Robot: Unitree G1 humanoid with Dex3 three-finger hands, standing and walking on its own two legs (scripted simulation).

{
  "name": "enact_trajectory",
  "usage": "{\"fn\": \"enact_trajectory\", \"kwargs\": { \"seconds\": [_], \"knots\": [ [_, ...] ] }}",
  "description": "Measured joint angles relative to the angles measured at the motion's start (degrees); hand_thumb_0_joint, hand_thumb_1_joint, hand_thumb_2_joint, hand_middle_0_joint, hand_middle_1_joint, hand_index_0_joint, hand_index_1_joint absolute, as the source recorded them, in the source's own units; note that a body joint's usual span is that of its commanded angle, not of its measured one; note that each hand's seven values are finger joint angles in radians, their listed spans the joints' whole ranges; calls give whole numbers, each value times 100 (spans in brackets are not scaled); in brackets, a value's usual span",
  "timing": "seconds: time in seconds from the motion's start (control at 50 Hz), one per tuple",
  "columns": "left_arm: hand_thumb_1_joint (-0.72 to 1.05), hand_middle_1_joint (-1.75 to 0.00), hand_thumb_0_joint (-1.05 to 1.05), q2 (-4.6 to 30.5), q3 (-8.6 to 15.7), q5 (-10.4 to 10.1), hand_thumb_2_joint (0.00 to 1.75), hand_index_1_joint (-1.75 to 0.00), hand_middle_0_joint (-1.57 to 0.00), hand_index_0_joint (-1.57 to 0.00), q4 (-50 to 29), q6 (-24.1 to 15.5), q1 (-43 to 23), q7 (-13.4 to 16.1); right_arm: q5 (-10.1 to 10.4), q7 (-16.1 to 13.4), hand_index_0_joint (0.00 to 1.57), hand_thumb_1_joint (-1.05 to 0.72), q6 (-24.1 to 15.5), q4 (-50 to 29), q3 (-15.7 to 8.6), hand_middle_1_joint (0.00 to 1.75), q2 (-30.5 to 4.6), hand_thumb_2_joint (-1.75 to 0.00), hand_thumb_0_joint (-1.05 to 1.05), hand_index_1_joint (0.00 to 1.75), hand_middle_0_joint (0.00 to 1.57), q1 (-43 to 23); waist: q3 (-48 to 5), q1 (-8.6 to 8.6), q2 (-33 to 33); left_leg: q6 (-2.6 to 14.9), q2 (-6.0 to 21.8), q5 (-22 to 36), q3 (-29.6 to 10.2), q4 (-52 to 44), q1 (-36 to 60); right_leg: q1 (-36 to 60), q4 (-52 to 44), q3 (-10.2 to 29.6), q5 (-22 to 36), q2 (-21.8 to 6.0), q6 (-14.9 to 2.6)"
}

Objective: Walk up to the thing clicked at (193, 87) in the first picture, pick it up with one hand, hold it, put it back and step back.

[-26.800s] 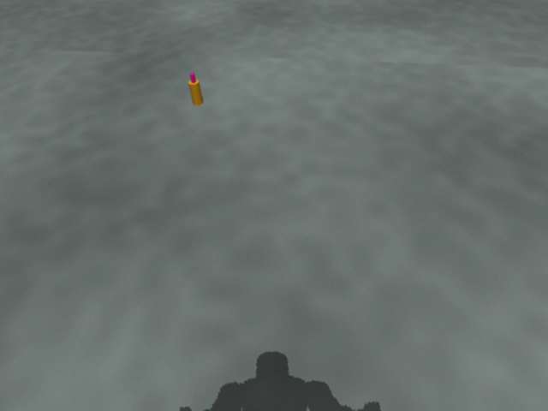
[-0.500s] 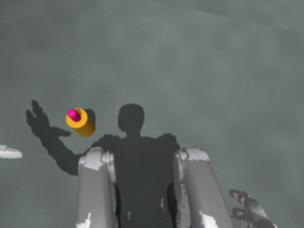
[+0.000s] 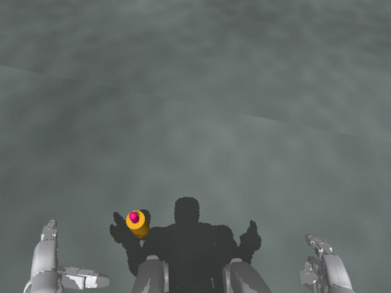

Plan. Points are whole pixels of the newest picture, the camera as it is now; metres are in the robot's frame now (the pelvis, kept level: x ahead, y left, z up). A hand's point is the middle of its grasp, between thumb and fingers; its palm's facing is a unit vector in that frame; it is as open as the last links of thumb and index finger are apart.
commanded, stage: home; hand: left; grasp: from the side
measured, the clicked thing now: (137, 222) +0.41 +0.21 -0.52
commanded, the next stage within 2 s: none
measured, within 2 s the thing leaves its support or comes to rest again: neither
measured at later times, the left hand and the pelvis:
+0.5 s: hand (79, 273) +0.20 +0.19 +0.03, palm faces +0.13 -0.95 -0.29, open 17.4 cm; pelvis +0.04 +0.01 +0.09, yaw +2 degrees
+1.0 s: hand (88, 278) +0.19 +0.18 +0.03, palm faces +0.13 -0.95 -0.28, open 17.4 cm; pelvis +0.03 +0.00 +0.09, yaw +2 degrees
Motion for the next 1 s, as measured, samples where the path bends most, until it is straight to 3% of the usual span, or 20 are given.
{"fn": "enact_trajectory", "kwargs": {
  "seconds": [0.2,0.36,0.6,1.0],
  "knots": [
    [-49,-6,-1,-413,-622,-84,8,-6,-6,-6,-1205,542,1182,198,-3,-274,20,-90,-127,-109,116,30,182,-90,1,30,20,627,54,-48,67,60,-46,320,118,-1536,1975,1997,-1644,60,408,-41,68],
    [-52,-5,-1,-587,-1005,-106,6,-5,-6,-6,-2178,716,1980,164,-44,-375,20,-89,-301,-262,138,30,239,-90,1,30,20,800,61,4,219,104,-78,449,215,-2171,2893,2902,-2313,132,580,-74,117],
    [-52,-5,-1,-635,-960,-63,6,-5,-6,-6,-2184,705,2065,-4,-159,-337,20,-89,-559,-305,140,30,206,-90,1,30,20,619,383,124,108,50,-99,609,158,-2437,3189,3193,-2518,69,682,-87,69],
    [-52,-5,-1,-692,-961,-73,6,-5,-6,-6,-1987,603,1972,-76,-162,-327,20,-90,-641,-81,99,30,158,-90,1,30,20,714,422,87,121,-17,-70,712,153,-2620,3393,3348,-2609,65,738,-56,1]
  ]
}}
